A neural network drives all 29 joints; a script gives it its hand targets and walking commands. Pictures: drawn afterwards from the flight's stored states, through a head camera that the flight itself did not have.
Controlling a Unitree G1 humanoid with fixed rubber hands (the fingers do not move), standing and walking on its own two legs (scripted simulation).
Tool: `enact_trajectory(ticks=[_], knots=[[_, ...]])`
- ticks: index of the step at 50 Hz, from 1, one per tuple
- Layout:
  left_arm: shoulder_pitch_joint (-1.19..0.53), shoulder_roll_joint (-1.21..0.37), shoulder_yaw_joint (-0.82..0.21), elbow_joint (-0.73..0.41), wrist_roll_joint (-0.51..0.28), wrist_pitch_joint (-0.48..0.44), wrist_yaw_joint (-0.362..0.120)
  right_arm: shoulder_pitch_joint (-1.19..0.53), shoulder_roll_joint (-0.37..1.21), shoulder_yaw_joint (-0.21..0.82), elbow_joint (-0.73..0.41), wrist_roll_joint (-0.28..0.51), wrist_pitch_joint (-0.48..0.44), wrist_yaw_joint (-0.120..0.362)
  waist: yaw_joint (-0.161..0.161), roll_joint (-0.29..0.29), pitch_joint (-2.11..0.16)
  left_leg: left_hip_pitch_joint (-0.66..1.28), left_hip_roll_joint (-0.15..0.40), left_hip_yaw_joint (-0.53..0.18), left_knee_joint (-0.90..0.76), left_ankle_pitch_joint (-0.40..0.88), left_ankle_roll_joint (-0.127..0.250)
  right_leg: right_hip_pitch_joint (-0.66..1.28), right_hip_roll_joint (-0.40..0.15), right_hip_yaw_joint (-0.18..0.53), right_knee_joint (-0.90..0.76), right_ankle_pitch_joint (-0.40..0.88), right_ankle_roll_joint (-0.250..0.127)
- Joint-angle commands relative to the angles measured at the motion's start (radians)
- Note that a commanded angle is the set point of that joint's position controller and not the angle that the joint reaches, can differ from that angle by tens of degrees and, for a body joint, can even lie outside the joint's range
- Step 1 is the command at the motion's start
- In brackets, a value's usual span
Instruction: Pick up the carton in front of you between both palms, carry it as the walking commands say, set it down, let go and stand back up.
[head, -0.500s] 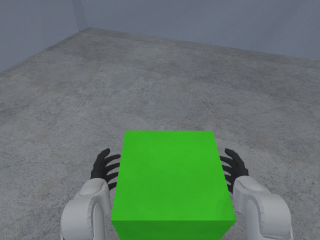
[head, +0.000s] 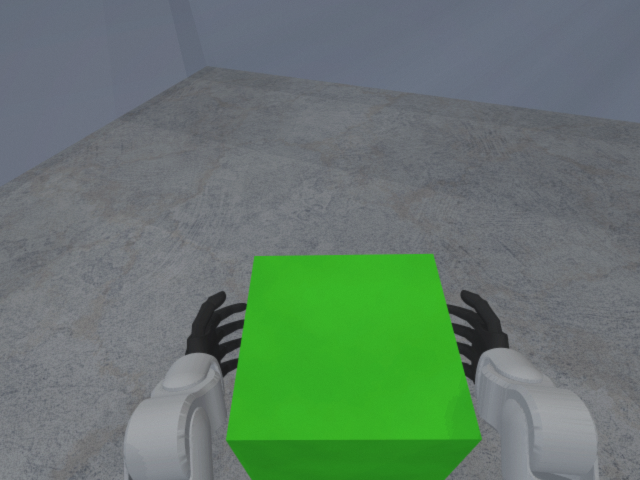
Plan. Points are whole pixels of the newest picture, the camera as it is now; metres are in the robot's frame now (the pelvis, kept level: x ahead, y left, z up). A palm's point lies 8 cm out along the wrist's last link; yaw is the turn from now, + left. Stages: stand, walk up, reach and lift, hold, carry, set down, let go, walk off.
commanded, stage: carry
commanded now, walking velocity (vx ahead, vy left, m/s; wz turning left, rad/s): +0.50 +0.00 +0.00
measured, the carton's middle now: (344, 382) +0.25 +0.00 +0.01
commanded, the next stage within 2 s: none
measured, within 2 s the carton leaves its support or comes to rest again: neither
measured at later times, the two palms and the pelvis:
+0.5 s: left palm (241, 195) +0.56 +0.17 +0.07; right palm (418, 197) +0.53 -0.13 +0.07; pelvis +0.31 +0.03 +0.00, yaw -4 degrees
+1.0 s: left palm (287, 105) +0.85 +0.10 +0.10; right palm (423, 103) +0.85 -0.19 +0.08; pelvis +0.61 -0.04 +0.00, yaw +0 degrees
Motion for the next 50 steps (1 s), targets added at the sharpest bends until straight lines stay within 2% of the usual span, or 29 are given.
enact_trajectory(ticks=[1, 2, 3, 5, 10, 13, 15, 17, 18, 19, 20, 21, 22, 24, 26, 30, 33, 34, 36, 40, 42, 43, 44, 45, 46, 47, 48, 49, 50], knots=[[-0.390, -0.810, -0.629, -0.134, -0.301, -0.005, -0.124, -0.408, 0.806, 0.662, -0.125, 0.272, -0.049, 0.108, -0.010, -0.101, -0.201, -0.280, 0.067, -0.071, 0.046, 0.128, 0.026, 0.381, -0.275, 0.381, -0.303, 0.068, -0.047], [-0.410, -0.823, -0.635, -0.142, -0.301, -0.011, -0.132, -0.410, 0.830, 0.665, -0.114, 0.267, -0.052, 0.113, -0.009, -0.153, -0.205, -0.273, 0.058, -0.052, 0.018, 0.154, 0.018, 0.397, -0.263, 0.340, -0.311, 0.087, -0.048], [-0.371, -0.829, -0.630, -0.108, -0.297, -0.013, -0.138, -0.414, 0.841, 0.664, -0.113, 0.269, -0.063, 0.114, -0.007, -0.160, -0.197, -0.293, 0.050, -0.043, -0.040, 0.168, 0.009, 0.407, -0.248, 0.317, -0.328, 0.060, -0.048], [-0.351, -0.801, -0.641, -0.139, -0.305, -0.019, -0.145, -0.370, 0.827, 0.662, -0.121, 0.257, -0.073, 0.109, -0.007, -0.147, -0.171, -0.305, 0.037, -0.006, -0.143, 0.206, -0.004, 0.421, -0.236, 0.266, -0.357, 0.046, -0.059], [-0.283, -0.724, -0.612, -0.095, -0.267, -0.005, -0.123, -0.322, 0.732, 0.632, -0.102, 0.233, -0.058, 0.089, -0.001, -0.144, -0.064, -0.346, 0.027, 0.059, -0.386, 0.314, -0.018, 0.442, -0.197, 0.154, -0.352, 0.244, -0.071], [-0.283, -0.695, -0.598, -0.101, -0.251, -0.002, -0.112, -0.335, 0.712, 0.639, -0.122, 0.244, -0.050, 0.090, 0.000, -0.195, -0.029, -0.294, 0.008, 0.099, -0.506, 0.352, 0.001, 0.462, -0.177, 0.097, -0.320, 0.354, -0.052], [-0.279, -0.690, -0.586, -0.094, -0.229, 0.001, -0.107, -0.359, 0.716, 0.625, -0.111, 0.254, -0.045, 0.095, 0.003, -0.160, 0.000, -0.245, -0.008, 0.135, -0.549, 0.389, 0.008, 0.453, -0.178, 0.074, -0.306, 0.344, -0.041], [-0.300, -0.701, -0.604, -0.108, -0.241, 0.001, -0.105, -0.351, 0.703, 0.615, -0.114, 0.257, -0.041, 0.101, -0.005, -0.180, -0.028, -0.087, -0.032, 0.171, -0.582, 0.343, 0.026, 0.426, -0.167, 0.047, -0.182, 0.478, -0.021], [-0.284, -0.701, -0.598, -0.092, -0.242, -0.001, -0.102, -0.316, 0.715, 0.624, -0.095, 0.254, -0.045, 0.101, -0.015, -0.200, -0.082, 0.059, -0.072, 0.225, -0.635, 0.332, 0.032, 0.392, -0.134, -0.014, -0.043, 0.553, 0.003], [-0.316, -0.711, -0.610, -0.095, -0.248, 0.002, -0.102, -0.311, 0.721, 0.606, -0.088, 0.256, -0.047, 0.104, -0.038, -0.136, -0.158, 0.298, -0.066, 0.190, -0.599, 0.266, 0.038, 0.273, -0.106, -0.020, 0.133, 0.550, 0.026], [-0.327, -0.723, -0.628, -0.128, -0.257, 0.004, -0.109, -0.310, 0.700, 0.599, -0.081, 0.241, -0.054, 0.104, -0.057, 0.110, -0.221, 0.464, 0.172, -0.215, -0.719, 0.093, 0.126, 0.031, -0.029, -0.029, 0.436, 0.291, 0.082], [-0.370, -0.751, -0.667, -0.182, -0.274, 0.001, -0.114, -0.314, 0.747, 0.602, -0.078, 0.257, -0.068, 0.111, -0.051, 0.319, -0.282, 0.624, 0.339, -0.577, -0.847, 0.197, 0.225, -0.188, 0.087, 0.068, 0.665, -0.224, 0.092], [-0.355, -0.780, -0.658, -0.146, -0.275, -0.009, -0.121, -0.344, 0.785, 0.623, -0.114, 0.283, -0.072, 0.123, -0.038, 0.205, -0.270, 0.557, 0.373, -0.516, -0.854, 0.313, 0.249, -0.236, 0.030, 0.205, 0.826, -0.272, 0.065], [-0.346, -0.868, -0.672, -0.124, -0.280, -0.033, -0.137, -0.339, 0.858, 0.638, -0.115, 0.275, -0.096, 0.141, -0.030, 0.055, -0.280, 0.493, 0.299, -0.298, -0.807, 0.501, 0.186, -0.258, -0.050, 0.240, 0.781, -0.170, 0.036], [-0.323, -0.896, -0.664, -0.069, -0.251, -0.050, -0.139, -0.372, 0.892, 0.669, -0.099, 0.282, -0.109, 0.150, -0.028, 0.046, -0.239, 0.393, 0.258, -0.178, -0.846, 0.469, 0.131, -0.221, -0.067, 0.215, 0.641, -0.093, 0.044], [-0.236, -0.868, -0.663, -0.078, -0.213, -0.071, -0.120, -0.302, 0.835, 0.670, -0.116, 0.295, -0.120, 0.160, -0.031, 0.092, -0.184, 0.370, 0.220, -0.081, -0.914, 0.318, 0.148, -0.235, -0.045, 0.145, 0.383, -0.030, 0.072], [-0.257, -0.832, -0.675, -0.119, -0.215, -0.066, -0.113, -0.297, 0.770, 0.657, -0.134, 0.285, -0.117, 0.161, -0.030, 0.123, -0.103, 0.346, 0.204, -0.019, -0.951, 0.290, 0.143, -0.258, -0.048, 0.122, 0.217, 0.074, 0.080], [-0.272, -0.825, -0.672, -0.108, -0.214, -0.059, -0.110, -0.322, 0.757, 0.662, -0.142, 0.283, -0.113, 0.156, -0.034, 0.135, -0.087, 0.333, 0.189, 0.009, -0.957, 0.297, 0.139, -0.253, -0.041, 0.096, 0.171, 0.104, 0.083], [-0.276, -0.778, -0.658, -0.153, -0.230, -0.047, -0.106, -0.310, 0.737, 0.656, -0.161, 0.290, -0.103, 0.146, -0.034, 0.088, -0.068, 0.321, 0.189, 0.035, -0.947, 0.361, 0.144, -0.207, -0.033, 0.073, 0.113, 0.141, 0.078], [-0.261, -0.684, -0.618, -0.137, -0.234, -0.004, -0.098, -0.312, 0.663, 0.633, -0.144, 0.270, -0.070, 0.114, -0.035, 0.105, -0.010, 0.330, 0.207, 0.061, -0.930, 0.373, 0.112, -0.116, -0.042, 0.053, 0.010, 0.167, 0.058], [-0.280, -0.668, -0.609, -0.143, -0.253, 0.004, -0.093, -0.332, 0.643, 0.626, -0.154, 0.263, -0.056, 0.095, -0.028, 0.106, -0.027, 0.341, 0.168, 0.110, -0.793, 0.523, 0.081, -0.001, -0.004, 0.010, -0.027, 0.099, 0.048], [-0.279, -0.658, -0.597, -0.152, -0.250, 0.009, -0.090, -0.327, 0.649, 0.617, -0.152, 0.267, -0.046, 0.092, -0.016, 0.072, -0.081, 0.317, 0.140, 0.162, -0.633, 0.578, 0.060, 0.141, 0.031, -0.017, -0.059, 0.068, 0.044], [-0.262, -0.650, -0.593, -0.127, -0.242, 0.016, -0.086, -0.324, 0.618, 0.607, -0.144, 0.254, -0.040, 0.088, 0.006, 0.036, -0.143, 0.213, 0.088, 0.175, -0.430, 0.519, 0.023, 0.326, 0.010, 0.036, -0.068, 0.002, 0.044], [-0.259, -0.630, -0.568, -0.091, -0.244, 0.019, -0.088, -0.342, 0.595, 0.603, -0.156, 0.256, -0.031, 0.085, 0.016, -0.220, -0.186, -0.022, 0.006, 0.165, -0.166, 0.342, -0.019, 0.489, -0.220, 0.382, -0.162, -0.157, -0.034], [-0.251, -0.637, -0.565, -0.083, -0.243, 0.013, -0.087, -0.351, 0.624, 0.640, -0.173, 0.261, -0.026, 0.086, 0.012, -0.432, -0.205, -0.213, -0.085, 0.079, 0.033, -0.053, -0.038, 0.575, -0.344, 0.688, -0.293, 0.011, -0.112], [-0.287, -0.679, -0.580, -0.123, -0.272, 0.013, -0.099, -0.367, 0.672, 0.638, -0.166, 0.263, -0.028, 0.093, 0.007, -0.303, -0.195, -0.245, -0.026, -0.035, 0.133, -0.107, -0.005, 0.525, -0.358, 0.614, -0.268, 0.203, -0.123], [-0.315, -0.737, -0.588, -0.104, -0.284, 0.008, -0.110, -0.381, 0.735, 0.657, -0.151, 0.273, -0.032, 0.103, 0.001, -0.246, -0.231, -0.238, -0.006, -0.050, 0.184, -0.072, 0.018, 0.495, -0.330, 0.514, -0.235, 0.372, -0.120], [-0.334, -0.790, -0.617, -0.140, -0.288, -0.005, -0.120, -0.378, 0.777, 0.662, -0.156, 0.281, -0.044, 0.116, -0.001, -0.124, -0.236, -0.237, 0.030, -0.055, 0.141, -0.010, 0.034, 0.472, -0.315, 0.435, -0.216, 0.476, -0.104], [-0.331, -0.809, -0.621, -0.119, -0.280, -0.013, -0.131, -0.401, 0.815, 0.672, -0.145, 0.286, -0.056, 0.121, -0.008, -0.082, -0.235, -0.196, 0.061, -0.069, 0.068, 0.051, 0.024, 0.419, -0.289, 0.329, -0.215, 0.559, -0.073]])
